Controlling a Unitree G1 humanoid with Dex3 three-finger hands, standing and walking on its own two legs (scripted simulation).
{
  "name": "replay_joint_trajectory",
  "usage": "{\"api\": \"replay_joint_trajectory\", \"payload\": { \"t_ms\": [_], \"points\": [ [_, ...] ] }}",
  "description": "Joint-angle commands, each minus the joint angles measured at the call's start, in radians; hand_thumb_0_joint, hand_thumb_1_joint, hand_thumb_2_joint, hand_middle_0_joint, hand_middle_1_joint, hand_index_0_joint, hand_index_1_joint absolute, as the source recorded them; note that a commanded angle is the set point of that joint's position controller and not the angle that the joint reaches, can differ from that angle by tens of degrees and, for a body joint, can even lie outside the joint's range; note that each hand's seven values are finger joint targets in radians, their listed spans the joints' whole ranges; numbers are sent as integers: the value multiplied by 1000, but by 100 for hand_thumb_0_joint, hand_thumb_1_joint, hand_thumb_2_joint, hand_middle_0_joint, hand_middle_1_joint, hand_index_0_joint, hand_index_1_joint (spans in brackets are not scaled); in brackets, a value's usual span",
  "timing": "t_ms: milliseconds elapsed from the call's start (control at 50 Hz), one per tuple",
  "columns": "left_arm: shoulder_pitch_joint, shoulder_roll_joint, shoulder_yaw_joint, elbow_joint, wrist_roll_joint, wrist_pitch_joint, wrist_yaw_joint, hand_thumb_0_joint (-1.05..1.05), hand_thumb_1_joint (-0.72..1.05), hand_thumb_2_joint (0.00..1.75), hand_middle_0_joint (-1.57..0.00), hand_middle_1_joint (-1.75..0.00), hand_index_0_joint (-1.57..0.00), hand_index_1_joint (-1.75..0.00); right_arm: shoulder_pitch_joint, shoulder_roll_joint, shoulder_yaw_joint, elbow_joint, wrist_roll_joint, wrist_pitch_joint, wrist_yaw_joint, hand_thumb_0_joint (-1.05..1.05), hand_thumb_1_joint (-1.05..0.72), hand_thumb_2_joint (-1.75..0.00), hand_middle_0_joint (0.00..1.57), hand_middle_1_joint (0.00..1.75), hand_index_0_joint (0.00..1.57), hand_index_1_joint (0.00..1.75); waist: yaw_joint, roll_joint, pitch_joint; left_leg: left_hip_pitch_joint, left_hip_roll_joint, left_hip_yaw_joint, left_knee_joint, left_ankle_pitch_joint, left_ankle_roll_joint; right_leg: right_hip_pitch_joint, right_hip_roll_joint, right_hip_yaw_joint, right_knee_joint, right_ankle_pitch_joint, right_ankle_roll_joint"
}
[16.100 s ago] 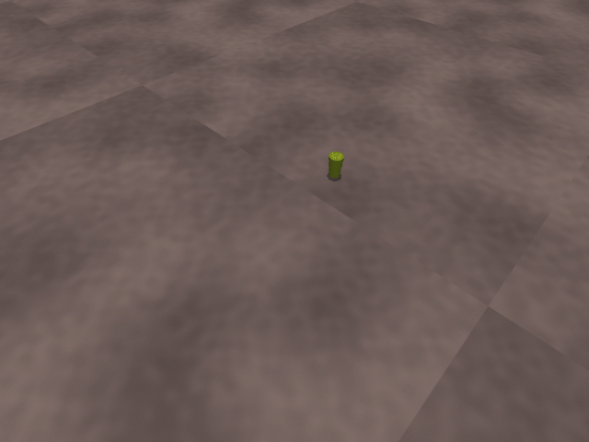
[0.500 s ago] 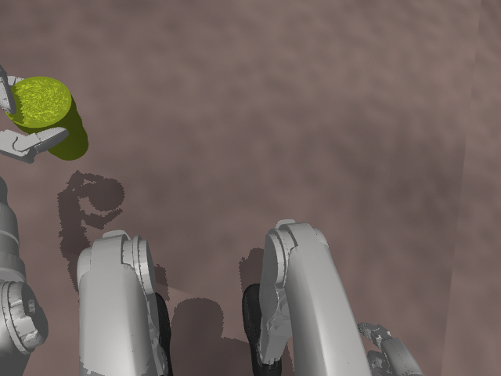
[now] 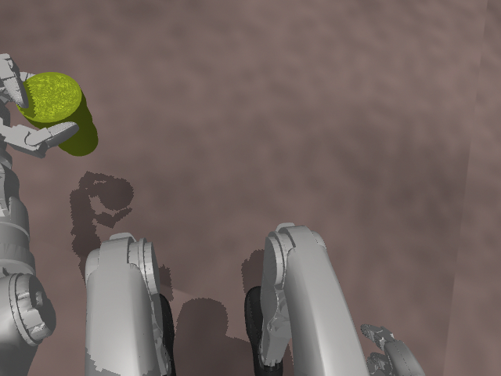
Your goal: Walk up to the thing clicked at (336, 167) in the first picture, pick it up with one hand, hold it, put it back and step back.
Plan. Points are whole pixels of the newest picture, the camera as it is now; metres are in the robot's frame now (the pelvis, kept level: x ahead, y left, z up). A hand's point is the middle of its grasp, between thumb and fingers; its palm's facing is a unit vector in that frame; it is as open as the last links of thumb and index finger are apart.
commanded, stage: lift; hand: left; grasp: from the side
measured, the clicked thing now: (66, 121) +0.49 +0.25 -0.07
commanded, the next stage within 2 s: none
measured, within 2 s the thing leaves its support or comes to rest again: neither
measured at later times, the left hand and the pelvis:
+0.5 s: hand (0, 91) +0.46 +0.27 +0.05, palm faces +0.16 -0.99 -0.04, open 6.8 cm; pelvis +0.00 +0.00 +0.04, yaw +2 degrees
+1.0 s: hand out of the picture +0.40 +0.26 +0.22, palm faces +0.19 -0.98 -0.04, open 7.0 cm; pelvis +0.02 +0.00 +0.18, yaw +5 degrees
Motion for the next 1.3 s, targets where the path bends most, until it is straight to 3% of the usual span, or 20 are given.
{"api": "replay_joint_trajectory", "payload": {
  "t_ms": [0, 60, 120, 160, 220, 300, 460, 500, 660, 720, 740, 820, 880, 980, 1040, 1060, 1080, 1100, 1180, 1280],
  "points": [
    [-338, 260, 36, -210, -10, -71, 8, 0, 18, 136, -136, -147, -136, -149, 162, -216, -80, -36, -1, -16, -12, 0, -89, -90, 20, 30, 20, 30, 4, 229, -668, 486, -31, 13, -251, 138, 6, 313, 46, 10, -252, 192, -3],
    [-344, 231, 19, -202, -13, -75, 11, 0, 19, 128, -142, -152, -144, -150, 159, -212, -84, -35, 0, -19, -15, 0, -93, -90, 20, 30, 20, 30, -5, 216, -650, 472, -34, 14, -261, 94, 6, 305, 45, 13, -269, 158, -3],
    [-303, 249, 31, -183, -17, -73, 7, 0, 16, 127, -142, -154, -146, -152, 155, -209, -84, -27, 5, -19, -15, 0, -93, -90, 20, 30, 20, 30, 14, 206, -646, 474, -36, 13, -281, 57, 7, 306, 43, 17, -280, 117, -4],
    [-344, 249, 22, -265, -21, -77, -4, 0, 19, 126, -143, -153, -146, -151, 152, -215, -92, -51, 6, -22, -17, 0, -93, -90, 20, 30, 20, 30, 16, 231, -715, 514, -38, 16, -286, 99, 5, 332, 42, 17, -277, 158, -6],
    [-306, 241, 11, -240, -27, -61, -23, 0, 21, 126, -141, -152, -145, -149, 171, -207, -96, -31, 15, -21, -21, 0, -93, -90, 20, 30, 20, 30, 11, 218, -703, 510, -39, 25, -292, 108, 8, 353, 40, 31, -303, 163, -2],
    [-305, 262, 32, -309, -51, -46, -39, 0, 19, 125, -141, -151, -145, -149, 168, -203, -107, -41, 30, -26, -27, 0, -93, -90, 20, 30, 20, 30, 36, 202, -738, 525, -40, 32, -317, 106, 12, 395, 37, 51, -340, 154, -1],
    [-204, 161, -10, -361, -68, 11, -40, 0, 21, 126, -140, -150, -144, -148, 167, -187, -132, -52, 66, -39, -42, 0, -92, -90, 20, 30, 20, 30, 50, 198, -697, 626, -38, 5, -434, 72, 1, 360, 30, 47, -395, 125, -14],
    [-190, 176, 3, -394, -71, 24, -33, 0, 21, 126, -140, -150, -144, -148, 167, -184, -137, -59, 73, -40, -49, 0, -91, -90, 20, 30, 20, 30, 59, 177, -699, 649, -37, 4, -455, 76, 4, 393, 28, 53, -427, 128, -11],
    [-75, 91, -38, -522, -99, 82, -12, 0, 20, 126, -139, -149, -143, -147, 154, -161, -150, -87, 96, -58, -64, 0, -91, -90, 20, 30, 20, 30, 82, 140, -700, 754, -38, 17, -558, 111, 7, 543, 21, 83, -562, 154, -3],
    [-52, 92, -51, -657, -99, 104, 4, 0, 21, 124, -136, -147, -140, -144, 145, -155, -157, -109, 107, -60, -73, 0, -91, -90, 20, 30, 20, 30, 99, 151, -744, 835, -39, 17, -617, 125, 5, 623, 19, 95, -627, 170, -3],
    [24, 47, -74, -637, -106, 120, 7, 0, 19, 124, -136, -146, -139, -144, 140, -151, -159, -111, 110, -63, -75, 0, -91, -90, 20, 30, 20, 30, 98, 138, -731, 863, -39, 18, -632, 155, 5, 641, 21, 95, -644, 197, -1],
    [70, 50, -58, -751, -120, 153, 41, 0, 19, 123, -134, -144, -137, -142, 122, -139, -158, -123, 125, -73, -88, 0, -91, -90, 20, 30, 20, 30, 100, 112, -707, 907, -43, 23, -692, 169, 11, 750, 18, 113, -732, 218, 10],
    [184, 10, -76, -756, -116, 174, 60, 0, 17, 123, -133, -145, -137, -143, 109, -127, -157, -129, 131, -79, -95, 0, -91, -90, 20, 30, 20, 30, 101, 88, -655, 946, -48, 27, -754, 169, 13, 811, 17, 120, -798, 221, 14],
    [222, -68, -167, -841, -118, 187, 73, 0, 14, 122, -132, -144, -135, -142, 88, -113, -155, -130, 139, -100, -104, 0, -91, -90, 20, 30, 20, 30, 86, 118, -567, 1081, -50, 16, -883, 136, 0, 873, 16, 119, -894, 203, 11],
    [226, -63, -159, -782, -106, 194, 88, 0, 12, 122, -132, -144, -135, -142, 91, -111, -158, -116, 141, -113, -113, 0, -91, -90, 20, 30, 20, 30, 72, 92, -491, 1105, -53, 16, -943, 110, 2, 926, 10, 129, -966, 188, 15],
    [217, -38, -137, -823, -108, 187, 93, 0, 12, 121, -132, -144, -135, -142, 87, -112, -158, -126, 141, -116, -113, 0, -91, -89, 20, 30, 20, 30, 86, 104, -506, 1139, -54, 14, -966, 112, -1, 947, 9, 128, -978, 189, 14],
    [228, -61, -169, -808, -104, 185, 92, 0, 10, 121, -132, -145, -136, -143, 87, -109, -153, -125, 141, -118, -114, 0, -91, -90, 20, 30, 20, 30, 83, 112, -492, 1172, -55, 11, -989, 118, -3, 963, 9, 124, -993, 196, 13],
    [178, -39, -163, -884, -106, 174, 94, 0, 12, 122, -132, -145, -135, -143, 100, -111, -156, -119, 140, -121, -114, 0, -91, -89, 20, 30, 20, 30, 93, 124, -514, 1218, -54, 10, -1004, 150, -7, 985, 7, 121, -1000, 225, 11],
    [287, -107, -190, -711, -110, 176, 84, 0, 14, 123, -134, -146, -137, -144, 98, -105, -151, -98, 137, -134, -110, 0, -91, -89, 20, 30, 20, 30, 91, 94, -422, 1268, -57, 15, -1061, 210, -7, 1028, 11, 103, -1046, 279, 10],
    [283, -93, -210, -768, -101, 166, 63, 0, 10, 121, -135, -146, -138, -144, 101, -110, -157, -126, 135, -136, -101, 0, -91, -90, 20, 30, 20, 30, 106, 108, -424, 1373, -59, 26, -1142, 265, -14, 1129, 8, 97, -1121, 332, 8]
  ]
}}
